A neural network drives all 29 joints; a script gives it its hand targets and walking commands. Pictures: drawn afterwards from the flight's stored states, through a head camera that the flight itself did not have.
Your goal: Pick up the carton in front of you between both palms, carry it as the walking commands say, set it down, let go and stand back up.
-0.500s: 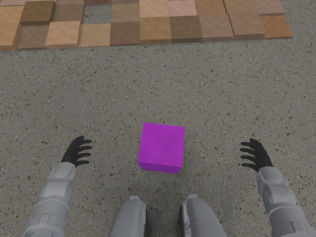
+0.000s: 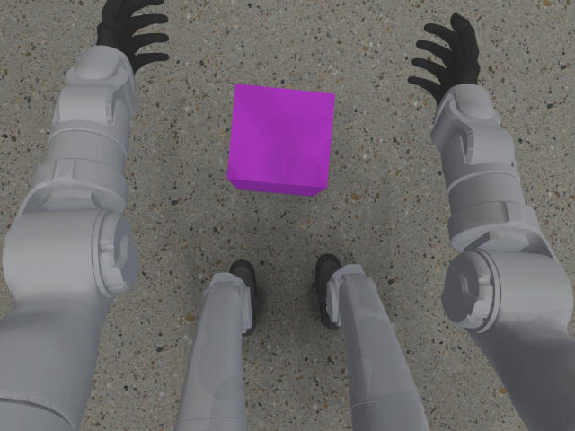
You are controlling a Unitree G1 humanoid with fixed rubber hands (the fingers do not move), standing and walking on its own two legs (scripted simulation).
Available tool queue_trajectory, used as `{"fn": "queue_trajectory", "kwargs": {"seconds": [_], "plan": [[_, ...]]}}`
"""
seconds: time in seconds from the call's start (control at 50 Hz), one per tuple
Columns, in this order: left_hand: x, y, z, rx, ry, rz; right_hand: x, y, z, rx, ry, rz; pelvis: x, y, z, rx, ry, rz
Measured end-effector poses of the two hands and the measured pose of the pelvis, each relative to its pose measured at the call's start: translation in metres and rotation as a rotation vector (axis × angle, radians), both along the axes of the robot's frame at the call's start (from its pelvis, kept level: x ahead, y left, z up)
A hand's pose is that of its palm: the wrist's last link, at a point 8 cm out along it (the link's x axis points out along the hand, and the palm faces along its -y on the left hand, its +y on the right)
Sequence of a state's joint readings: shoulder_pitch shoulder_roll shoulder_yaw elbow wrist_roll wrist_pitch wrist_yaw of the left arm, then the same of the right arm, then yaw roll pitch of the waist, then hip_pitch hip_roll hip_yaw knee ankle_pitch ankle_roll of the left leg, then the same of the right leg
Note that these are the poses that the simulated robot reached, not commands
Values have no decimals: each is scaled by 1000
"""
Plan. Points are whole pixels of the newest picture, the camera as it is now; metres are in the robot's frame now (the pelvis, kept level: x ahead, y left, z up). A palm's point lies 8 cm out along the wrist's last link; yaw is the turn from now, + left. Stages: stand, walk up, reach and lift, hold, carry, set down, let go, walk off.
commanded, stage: reach and lift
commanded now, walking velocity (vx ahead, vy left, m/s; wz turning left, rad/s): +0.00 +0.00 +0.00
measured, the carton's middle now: (279, 148) +0.52 -0.01 -0.52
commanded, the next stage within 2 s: none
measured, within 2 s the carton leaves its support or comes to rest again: leaves its support in 1.78 s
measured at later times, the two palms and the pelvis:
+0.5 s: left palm (176, 113) +0.54 +0.17 -0.29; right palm (392, 129) +0.49 -0.21 -0.29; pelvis +0.02 +0.00 -0.13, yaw -2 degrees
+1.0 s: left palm (201, 136) +0.54 +0.16 -0.46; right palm (363, 147) +0.50 -0.20 -0.46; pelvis -0.03 -0.01 -0.27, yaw -2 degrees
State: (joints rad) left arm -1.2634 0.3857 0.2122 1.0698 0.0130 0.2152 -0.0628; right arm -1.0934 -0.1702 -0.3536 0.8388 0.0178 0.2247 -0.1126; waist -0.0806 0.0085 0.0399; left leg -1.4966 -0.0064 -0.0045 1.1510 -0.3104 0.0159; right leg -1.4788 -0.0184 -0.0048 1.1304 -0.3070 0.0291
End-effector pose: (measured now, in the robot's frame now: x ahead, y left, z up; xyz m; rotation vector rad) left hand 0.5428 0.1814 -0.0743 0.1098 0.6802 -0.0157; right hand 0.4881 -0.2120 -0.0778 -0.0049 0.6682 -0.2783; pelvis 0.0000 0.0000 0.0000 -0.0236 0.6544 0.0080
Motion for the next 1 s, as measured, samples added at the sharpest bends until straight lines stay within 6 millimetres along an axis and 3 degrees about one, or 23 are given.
{"fn": "queue_trajectory", "kwargs": {"seconds": [0.12,0.26,0.4,0.56,0.74,1.0], "plan": [[21,-7,-24,-2,-19,-8,17,7,-23,-2,-21,-5,10,2,-5,-5,90,-1],[20,-8,-74,-4,-1,8,16,6,-72,1,2,-7,26,3,-25,-10,201,-6],[6,-10,-157,1,24,34,9,4,-150,-2,29,-3,27,0,-80,-15,273,-11],[-4,-6,-246,16,0,49,4,1,-238,-6,22,11,6,-5,-160,-13,233,-18],[-2,-11,-303,11,8,60,3,5,-299,12,39,7,-22,-8,-225,-15,100,-21],[-1,-17,-385,7,50,57,9,10,-377,7,95,26,-29,-7,-273,-20,-14,-29]]}}
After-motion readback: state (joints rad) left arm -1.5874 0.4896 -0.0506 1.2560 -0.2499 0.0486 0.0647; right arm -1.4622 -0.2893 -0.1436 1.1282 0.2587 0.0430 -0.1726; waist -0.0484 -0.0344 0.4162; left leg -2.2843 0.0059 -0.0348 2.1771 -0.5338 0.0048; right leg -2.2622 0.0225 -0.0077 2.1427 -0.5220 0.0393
